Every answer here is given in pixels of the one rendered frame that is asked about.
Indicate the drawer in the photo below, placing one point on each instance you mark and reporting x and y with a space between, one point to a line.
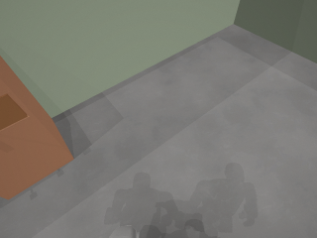
10 111

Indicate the left robot thigh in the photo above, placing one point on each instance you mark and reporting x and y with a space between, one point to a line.
125 232

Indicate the cabinet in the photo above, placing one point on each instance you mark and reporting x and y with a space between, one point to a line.
32 148

